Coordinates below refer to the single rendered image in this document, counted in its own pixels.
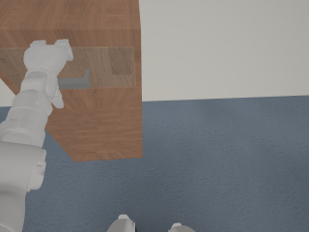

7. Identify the robot shin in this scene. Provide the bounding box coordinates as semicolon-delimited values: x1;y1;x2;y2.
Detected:
171;222;182;229
118;215;130;220

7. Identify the robot left upper arm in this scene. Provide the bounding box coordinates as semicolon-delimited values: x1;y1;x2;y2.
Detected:
0;141;46;232

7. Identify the handle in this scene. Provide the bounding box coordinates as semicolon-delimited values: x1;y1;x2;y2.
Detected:
57;69;90;90

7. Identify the right robot shin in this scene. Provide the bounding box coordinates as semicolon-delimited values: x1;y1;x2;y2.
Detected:
171;222;182;229

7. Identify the cabinet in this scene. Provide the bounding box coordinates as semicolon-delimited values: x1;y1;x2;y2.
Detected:
0;0;143;162

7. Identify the left robot shin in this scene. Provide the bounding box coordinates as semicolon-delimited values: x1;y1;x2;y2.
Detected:
118;215;130;220

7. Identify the robot left hand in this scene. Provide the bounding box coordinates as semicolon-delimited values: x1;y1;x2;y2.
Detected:
23;39;73;108

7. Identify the left robot forearm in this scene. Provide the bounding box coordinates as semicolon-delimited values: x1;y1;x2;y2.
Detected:
0;68;58;147

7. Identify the drawer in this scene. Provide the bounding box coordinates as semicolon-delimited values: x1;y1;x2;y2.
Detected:
0;46;135;90

